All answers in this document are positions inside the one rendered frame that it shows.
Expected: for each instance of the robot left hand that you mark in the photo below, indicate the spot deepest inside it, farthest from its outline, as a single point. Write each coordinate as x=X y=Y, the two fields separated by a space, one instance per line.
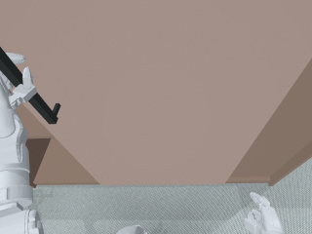
x=23 y=92

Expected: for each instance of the robot left forearm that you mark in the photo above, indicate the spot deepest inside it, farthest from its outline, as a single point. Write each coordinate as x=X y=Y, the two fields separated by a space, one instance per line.
x=15 y=190

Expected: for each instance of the robot left upper arm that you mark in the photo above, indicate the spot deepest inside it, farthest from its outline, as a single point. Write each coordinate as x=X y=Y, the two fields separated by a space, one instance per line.
x=24 y=222

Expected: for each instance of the robot right hand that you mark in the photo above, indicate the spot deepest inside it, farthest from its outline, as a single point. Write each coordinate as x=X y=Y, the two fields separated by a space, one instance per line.
x=265 y=220

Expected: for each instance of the handle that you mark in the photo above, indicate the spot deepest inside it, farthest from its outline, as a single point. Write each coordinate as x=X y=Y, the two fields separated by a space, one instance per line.
x=8 y=68

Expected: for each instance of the wardrobe door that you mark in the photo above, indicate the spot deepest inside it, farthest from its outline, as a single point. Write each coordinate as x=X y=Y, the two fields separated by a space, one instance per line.
x=287 y=131
x=159 y=92

